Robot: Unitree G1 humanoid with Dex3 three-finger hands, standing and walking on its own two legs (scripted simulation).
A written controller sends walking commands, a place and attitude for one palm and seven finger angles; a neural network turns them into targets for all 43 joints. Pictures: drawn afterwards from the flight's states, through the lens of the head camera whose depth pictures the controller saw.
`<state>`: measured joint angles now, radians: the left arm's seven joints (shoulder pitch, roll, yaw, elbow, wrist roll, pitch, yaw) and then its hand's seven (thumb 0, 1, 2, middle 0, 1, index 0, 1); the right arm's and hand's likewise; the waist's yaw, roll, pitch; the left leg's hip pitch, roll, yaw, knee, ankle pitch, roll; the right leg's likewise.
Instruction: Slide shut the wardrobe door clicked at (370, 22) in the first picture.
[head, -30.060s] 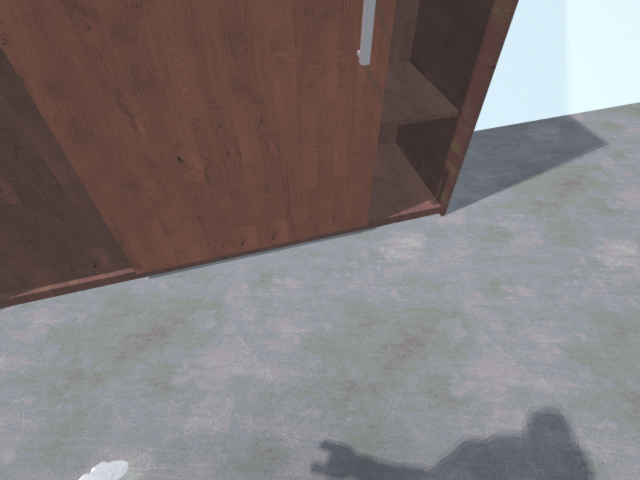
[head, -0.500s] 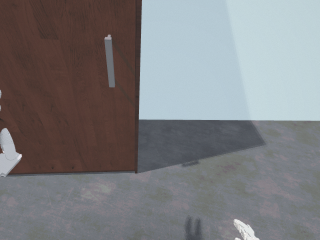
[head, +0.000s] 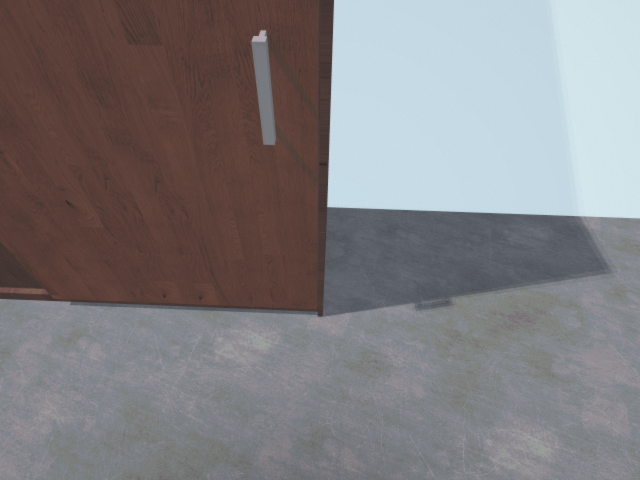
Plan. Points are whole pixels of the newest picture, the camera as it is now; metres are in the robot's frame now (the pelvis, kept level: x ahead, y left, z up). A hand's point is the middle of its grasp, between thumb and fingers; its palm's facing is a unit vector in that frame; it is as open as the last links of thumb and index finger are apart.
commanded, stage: let the arm hang, fingers relaxed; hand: left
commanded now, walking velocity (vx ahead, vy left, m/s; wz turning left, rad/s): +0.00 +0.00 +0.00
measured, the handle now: (266, 90) +0.74 +0.13 +0.12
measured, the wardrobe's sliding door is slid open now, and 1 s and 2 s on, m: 0.00 0.00 0.00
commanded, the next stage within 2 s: look to check the result in 0.80 s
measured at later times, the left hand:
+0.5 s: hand out of the picture +0.03 +0.22 -0.15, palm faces -0.02 -0.98 -0.22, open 7.4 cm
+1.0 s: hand out of the picture +0.06 +0.24 -0.15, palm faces -0.04 -0.96 -0.27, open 7.4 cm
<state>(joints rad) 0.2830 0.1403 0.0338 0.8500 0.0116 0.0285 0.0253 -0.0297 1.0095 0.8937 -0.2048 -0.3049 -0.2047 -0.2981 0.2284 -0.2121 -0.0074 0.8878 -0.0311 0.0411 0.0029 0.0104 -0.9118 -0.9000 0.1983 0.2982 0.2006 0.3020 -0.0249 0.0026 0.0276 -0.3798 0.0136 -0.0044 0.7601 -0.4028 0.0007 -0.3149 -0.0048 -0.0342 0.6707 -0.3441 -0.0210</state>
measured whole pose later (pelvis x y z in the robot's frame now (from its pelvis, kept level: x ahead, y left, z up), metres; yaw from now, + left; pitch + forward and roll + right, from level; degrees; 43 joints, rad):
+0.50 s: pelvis +0.00 +0.03 +0.02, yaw -1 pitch -1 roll +0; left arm 0.19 0.19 0.01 1.15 0.01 0.00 0.02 0.00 0.91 0.90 -0.20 -0.30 -0.20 -0.30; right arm 0.22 -0.17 0.00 1.13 -0.02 0.01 -0.02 0.01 -0.91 -0.90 0.20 0.30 0.20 0.30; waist -0.01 0.01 0.05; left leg -0.18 -0.02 0.05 0.39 -0.20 0.03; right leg -0.18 -0.03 0.00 0.38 -0.19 0.03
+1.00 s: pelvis +0.01 +0.03 +0.02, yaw -2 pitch -1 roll +0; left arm 0.15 0.25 0.01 1.15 0.02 -0.01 0.01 0.00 0.91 0.90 -0.20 -0.30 -0.20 -0.30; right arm 0.16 -0.24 -0.01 1.14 -0.02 0.00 -0.01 0.01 -0.91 -0.90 0.20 0.30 0.20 0.30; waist -0.01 0.00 0.06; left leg -0.14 -0.02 0.06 0.35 -0.20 0.04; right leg -0.14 -0.03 0.01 0.35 -0.19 0.03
